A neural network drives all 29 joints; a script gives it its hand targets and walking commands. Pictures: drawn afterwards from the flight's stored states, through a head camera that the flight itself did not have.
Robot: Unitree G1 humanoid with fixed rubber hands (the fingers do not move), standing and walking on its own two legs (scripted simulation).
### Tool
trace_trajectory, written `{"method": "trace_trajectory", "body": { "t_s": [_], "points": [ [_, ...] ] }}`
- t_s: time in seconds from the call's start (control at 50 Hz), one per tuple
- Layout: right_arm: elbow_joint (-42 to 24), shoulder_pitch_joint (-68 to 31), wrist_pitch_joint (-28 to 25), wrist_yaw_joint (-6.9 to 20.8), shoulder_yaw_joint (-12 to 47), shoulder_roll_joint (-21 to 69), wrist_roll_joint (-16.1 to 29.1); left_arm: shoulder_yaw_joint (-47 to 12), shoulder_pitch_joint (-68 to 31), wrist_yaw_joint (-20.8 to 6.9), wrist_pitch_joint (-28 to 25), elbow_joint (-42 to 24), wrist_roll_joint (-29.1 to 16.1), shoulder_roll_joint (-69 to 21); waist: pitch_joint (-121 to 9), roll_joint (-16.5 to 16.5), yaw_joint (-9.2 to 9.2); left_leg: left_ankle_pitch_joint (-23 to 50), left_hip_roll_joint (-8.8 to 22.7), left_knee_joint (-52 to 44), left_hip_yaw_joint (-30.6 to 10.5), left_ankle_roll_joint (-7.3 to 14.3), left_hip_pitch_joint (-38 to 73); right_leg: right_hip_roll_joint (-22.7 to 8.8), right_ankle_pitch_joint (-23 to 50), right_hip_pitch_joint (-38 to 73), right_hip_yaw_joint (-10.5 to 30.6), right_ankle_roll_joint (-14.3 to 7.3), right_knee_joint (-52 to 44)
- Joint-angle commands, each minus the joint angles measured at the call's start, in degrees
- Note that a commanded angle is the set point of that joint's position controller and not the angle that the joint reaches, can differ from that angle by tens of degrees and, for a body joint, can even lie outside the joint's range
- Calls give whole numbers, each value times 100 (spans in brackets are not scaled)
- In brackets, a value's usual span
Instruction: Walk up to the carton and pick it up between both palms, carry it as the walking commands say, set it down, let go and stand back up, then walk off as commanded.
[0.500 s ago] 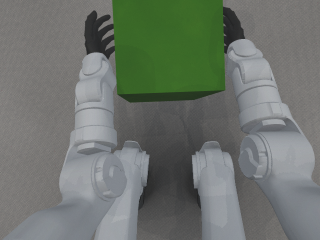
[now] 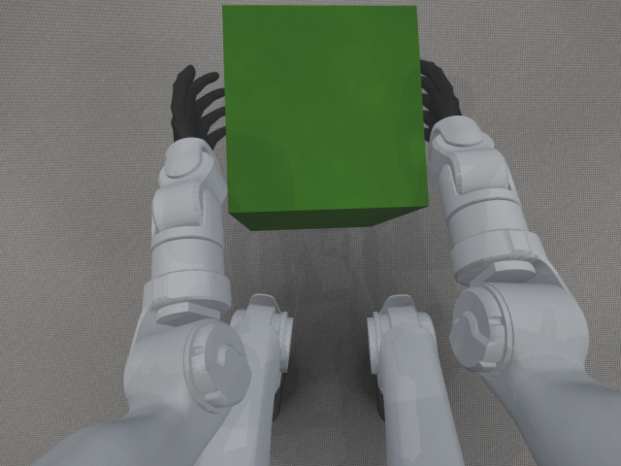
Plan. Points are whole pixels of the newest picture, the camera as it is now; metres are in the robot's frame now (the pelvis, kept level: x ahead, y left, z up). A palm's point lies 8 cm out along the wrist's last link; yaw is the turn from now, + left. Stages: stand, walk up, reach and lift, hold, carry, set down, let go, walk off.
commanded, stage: reach and lift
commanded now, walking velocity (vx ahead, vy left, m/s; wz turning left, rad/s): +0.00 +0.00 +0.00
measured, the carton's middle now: (315, 143) +0.51 +0.01 -0.13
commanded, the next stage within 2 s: none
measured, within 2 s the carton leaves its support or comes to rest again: neither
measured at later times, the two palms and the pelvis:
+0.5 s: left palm (158, 130) +0.47 +0.15 +0.02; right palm (460, 110) +0.49 -0.14 +0.00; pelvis +0.02 +0.00 +0.06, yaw -1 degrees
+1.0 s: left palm (106, 118) +0.45 +0.15 +0.09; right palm (487, 89) +0.47 -0.13 +0.07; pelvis +0.04 +0.00 +0.12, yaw -1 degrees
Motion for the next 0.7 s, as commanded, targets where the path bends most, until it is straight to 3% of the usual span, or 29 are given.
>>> {"method": "trace_trajectory", "body": {
  "t_s": [0.0, 0.12, 0.14, 0.18, 0.2, 0.28, 0.34, 0.38, 0.4, 0.44, 0.46, 0.52, 0.6, 0.62, 0.64, 0.68],
  "points": [
    [-715, -3483, -444, 1158, 2121, 5928, 775, -3170, -3332, -1430, 279, 866, -757, -5575, -5866, -653, 23, 1390, -661, -1000, 836, 84, 2789, 557, 1342, 3939, -860, -97, -1154],
    [-736, -3111, -416, 1132, 2120, 6106, 723, -3290, -2964, -1450, 308, 869, -706, -5683, -5809, -653, -29, 1541, -649, -1246, 758, 75, 3101, 586, 1461, 4153, -831, -79, -1420],
    [-572, -3115, -400, 1120, 2009, 6062, 631, -3124, -2889, -1457, 318, 1029, -644, -5609, -5540, -722, -4, 1298, -645, -1279, 750, 91, 2908, 563, 1251, 4109, -819, -70, -1463],
    [-638, -3023, -422, 1129, 2092, 6184, 718, -3316, -2935, -1440, 297, 864, -701, -5719, -5700, -485, 53, 1361, -651, -1394, 761, 64, 3228, 588, 1281, 4199, -818, -98, -1512],
    [-596, -2984, -416, 1127, 2013, 6096, 637, -3267, -2947, -1454, 295, 862, -679, -5669, -5571, -534, -29, 1276, -652, -1386, 736, 68, 3135, 581, 1203, 4111, -811, -109, -1556],
    [-682, -3017, -438, 1113, 2054, 6145, 663, -3202, -2710, -1452, 296, 979, -622, -5680, -5522, -517, 75, 1299, -667, -1583, 721, 82, 3256, 584, 1259, 4389, -774, -88, -1724],
    [-621, -2810, -432, 1091, 1998, 6203, 594, -3210, -2590, -1481, 285, 945, -617, -5743, -5380, -609, -21, 1252, -649, -1680, 698, 81, 3282, 580, 1198, 4499, -752, -77, -1889],
    [-578, -2701, -429, 1104, 1978, 6239, 545, -3152, -2482, -1482, 290, 1009, -547, -5685, -5378, -494, 41, 1231, -656, -1756, 705, 81, 3363, 581, 1203, 4515, -743, -90, -1929],
    [-691, -2708, -439, 1096, 2109, 6325, 608, -3274, -2550, -1481, 275, 921, -645, -5721, -5486, -659, -7, 1249, -650, -1786, 677, 92, 3511, 598, 1212, 4656, -757, -65, -1989],
    [-674, -2702, -422, 1091, 2083, 6272, 610, -3206, -2338, -1478, 305, 1051, -592, -5753, -5385, -522, 96, 1270, -646, -1886, 658, 91, 3533, 581, 1222, 4724, -733, -76, -2018],
    [-639, -2659, -422, 1105, 2053, 6371, 599, -3143, -2243, -1474, 304, 1107, -541, -5705, -5247, -613, 124, 1267, -627, -1951, 645, 109, 3586, 587, 1171, 4626, -747, -56, -2093],
    [-554, -2474, -419, 1088, 2025, 6375, 538, -3222, -2285, -1480, 284, 1017, -577, -5811, -5211, -564, 29, 1217, -637, -2064, 626, 98, 3641, 595, 1172, 4816, -714, -85, -2209],
    [-764, -2423, -436, 1091, 2204, 6494, 628, -3342, -2091, -1469, 271, 943, -618, -5888, -5316, -543, 78, 1353, -641, -2218, 585, 97, 4009, 602, 1266, 5088, -686, -71, -2376],
    [-752, -2391, -432, 1105, 2140, 6466, 600, -3376, -2064, -1472, 288, 963, -603, -5905, -5233, -388, 82, 1277, -632, -2305, 563, 92, 4085, 600, 1208, 5007, -702, -81, -2377],
    [-655, -2368, -434, 1103, 2058, 6480, 516, -3321, -2094, -1474, 281, 956, -564, -5843, -5119, -535, 27, 1254, -621, -2322, 559, 87, 4023, 605, 1168, 4968, -711, -83, -2442],
    [-816, -2192, -436, 1093, 2257, 6601, 622, -3537, -2067, -1469, 254, 741, -707, -5924, -5277, -522, -22, 1504, -642, -2411, 544, 71, 4259, 610, 1471, 5327, -671, -70, -2559]
  ]
}}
